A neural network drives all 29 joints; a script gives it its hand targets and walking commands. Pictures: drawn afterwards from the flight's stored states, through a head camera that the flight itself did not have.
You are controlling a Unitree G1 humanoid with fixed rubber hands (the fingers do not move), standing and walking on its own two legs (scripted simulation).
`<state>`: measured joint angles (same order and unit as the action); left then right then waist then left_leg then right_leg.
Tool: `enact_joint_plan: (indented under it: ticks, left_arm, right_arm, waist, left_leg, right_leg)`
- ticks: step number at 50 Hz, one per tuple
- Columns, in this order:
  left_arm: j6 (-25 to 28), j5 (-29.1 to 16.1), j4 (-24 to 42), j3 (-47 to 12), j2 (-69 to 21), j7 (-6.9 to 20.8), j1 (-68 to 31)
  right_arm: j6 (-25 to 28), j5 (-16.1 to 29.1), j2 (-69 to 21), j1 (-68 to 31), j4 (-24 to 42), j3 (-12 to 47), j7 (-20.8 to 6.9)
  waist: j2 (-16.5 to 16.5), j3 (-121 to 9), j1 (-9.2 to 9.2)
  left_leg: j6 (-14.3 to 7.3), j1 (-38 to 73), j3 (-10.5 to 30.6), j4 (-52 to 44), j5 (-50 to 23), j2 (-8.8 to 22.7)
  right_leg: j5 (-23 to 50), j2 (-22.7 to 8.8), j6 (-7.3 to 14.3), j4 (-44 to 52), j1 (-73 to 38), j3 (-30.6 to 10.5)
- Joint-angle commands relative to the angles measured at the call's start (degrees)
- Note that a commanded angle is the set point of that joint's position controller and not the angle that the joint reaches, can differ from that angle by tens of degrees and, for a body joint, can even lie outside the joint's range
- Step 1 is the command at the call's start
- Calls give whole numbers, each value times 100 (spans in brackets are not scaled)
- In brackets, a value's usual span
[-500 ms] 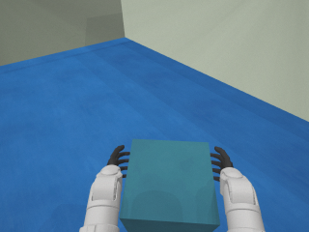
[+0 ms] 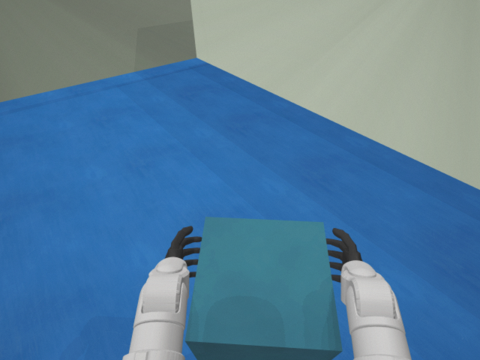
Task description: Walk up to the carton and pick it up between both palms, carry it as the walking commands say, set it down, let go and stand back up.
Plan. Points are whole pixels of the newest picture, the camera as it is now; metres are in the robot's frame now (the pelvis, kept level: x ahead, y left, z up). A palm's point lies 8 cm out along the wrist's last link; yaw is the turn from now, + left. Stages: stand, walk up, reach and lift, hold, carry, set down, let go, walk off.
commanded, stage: hold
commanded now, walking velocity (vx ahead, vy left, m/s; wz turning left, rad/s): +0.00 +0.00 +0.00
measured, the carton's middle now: (260, 300) +0.27 +0.00 -0.04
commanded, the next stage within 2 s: carry in 0.04 s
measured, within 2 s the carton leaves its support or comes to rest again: neither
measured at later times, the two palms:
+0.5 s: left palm (220, 227) +0.33 +0.07 +0.09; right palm (400, 253) +0.29 -0.22 +0.09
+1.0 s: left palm (302, 236) +0.33 -0.07 +0.08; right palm out of the picture +0.18 -0.32 +0.06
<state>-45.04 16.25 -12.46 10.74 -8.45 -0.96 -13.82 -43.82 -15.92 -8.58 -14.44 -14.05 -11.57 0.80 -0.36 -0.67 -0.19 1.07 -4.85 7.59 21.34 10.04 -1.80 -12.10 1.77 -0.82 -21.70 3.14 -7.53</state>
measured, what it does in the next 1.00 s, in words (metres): steps on the spot, turning right: right foot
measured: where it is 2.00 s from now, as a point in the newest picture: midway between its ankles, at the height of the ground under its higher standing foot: outside the picture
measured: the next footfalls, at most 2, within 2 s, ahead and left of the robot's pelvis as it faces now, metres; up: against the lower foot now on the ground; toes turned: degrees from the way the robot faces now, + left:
right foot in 0.84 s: -0.04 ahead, -0.13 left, +0.00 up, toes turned -29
left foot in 1.18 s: +0.02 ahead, +0.09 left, +0.00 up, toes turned -30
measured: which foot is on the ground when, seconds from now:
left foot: down 0.00-0.84, up 0.86-1.00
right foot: down 0.00-0.56, up 0.58-0.82, down 0.84-1.00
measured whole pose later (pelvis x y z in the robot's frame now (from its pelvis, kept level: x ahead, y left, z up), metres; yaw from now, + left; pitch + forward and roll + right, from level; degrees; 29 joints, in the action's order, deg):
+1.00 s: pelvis -0.07 -0.01 -0.02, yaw -27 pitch +6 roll +0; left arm -69.2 6.0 -0.5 12.5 -4.4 -9.3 -40.5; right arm -71.2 -4.5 -2.0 -36.8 2.1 -12.8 9.3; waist 0.5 5.0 -1.2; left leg 5.3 -32.7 -4.8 57.0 28.2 5.0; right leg -13.2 1.5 3.0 -34.0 27.1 2.4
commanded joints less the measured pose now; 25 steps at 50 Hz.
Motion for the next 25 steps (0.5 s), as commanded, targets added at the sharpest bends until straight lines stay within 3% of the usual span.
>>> enact_joint_plan:
  ticks: [1,2,5,10,12,15,17,18,19,20,22,25]
  left_arm:
    - [310,-1702,441,-3109,-5455,1535,-2994]
    - [330,-1886,605,-3467,-5489,1509,-3209]
    - [242,-2089,680,-3546,-5469,1433,-3154]
    - [-326,-2788,1675,-4212,-5183,1226,-3687]
    - [-664,-3148,1931,-4441,-5009,1130,-4324]
    - [-1263,-3654,2078,-4526,-4891,982,-4983]
    - [-1586,-3833,1906,-4343,-4847,907,-5264]
    - [-1709,-3869,1789,-4227,-4816,878,-5426]
    - [-1814,-3868,1651,-4096,-4757,837,-5606]
    - [-1935,-3855,1535,-3941,-4784,798,-5772]
    - [-2124,-3758,1444,-3640,-4781,729,-5957]
    - [-2311,-3652,1500,-3331,-4925,628,-6177]
  right_arm:
    - [223,1650,-5475,-2854,305,3087,-1550]
    - [273,1782,-5401,-3213,667,3245,-1549]
    - [139,1845,-5387,-2985,651,3386,-1439]
    - [-397,2431,-5186,-3180,1519,4007,-1172]
    - [-706,2762,-4933,-3808,1899,4256,-1024]
    - [-1282,3218,-4598,-4694,2304,4441,-799]
    - [-1634,3350,-4456,-5158,2311,4310,-700]
    - [-1781,3429,-4451,-5384,2266,4242,-685]
    - [-1909,3571,-4487,-5703,2236,4188,-699]
    - [-2028,3695,-4563,-5983,2090,4098,-713]
    - [-2189,3882,-4882,-6252,1719,3965,-721]
    - [-2379,3986,-5299,-6367,1455,3669,-714]
  waist:
    - [10,-1300,5]
    - [-23,-1190,26]
    - [37,-1712,52]
    - [184,-2243,23]
    - [472,-2365,13]
    - [886,-2406,82]
    - [492,-2282,137]
    - [-218,-2192,148]
    - [-1275,-2188,153]
    - [-1509,-2165,138]
    - [-1073,-2466,116]
    - [-1158,-2872,117]
  left_leg:
    - [-21,566,-325,-217,-759,-358]
    - [-127,-366,-24,178,-104,764]
    - [-194,-433,-67,619,-322,849]
    - [-321,-473,-84,1138,-1005,1081]
    - [-475,-494,117,1053,-951,1324]
    - [-642,-991,269,786,-184,1611]
    - [-432,-1671,-81,985,795,1403]
    - [-191,-1994,-469,1494,1233,1033]
    - [125,-2384,-984,2391,1651,456]
    - [253,-2656,-1011,2900,2202,164]
    - [251,-2573,-776,2877,2094,179]
    - [238,-1778,-983,1753,1574,-33]
  right_leg:
    - [734,328,-29,390,143,296]
    - [-30,-667,103,-172,1116,22]
    - [400,-685,191,-577,1392,-184]
    - [1237,-546,176,-1414,1905,-254]
    - [579,-360,145,-1692,2159,-162]
    - [-868,-31,204,-1875,2097,216]
    - [-853,-97,345,-1502,1723,52]
    - [-771,-486,482,-805,1559,-666]
    - [34,-1308,737,-175,1258,-1997]
    - [1012,-1690,933,-76,948,-2603]
    - [2253,-1551,892,-445,471,-2190]
    - [2903,-1111,653,-801,256,-1380]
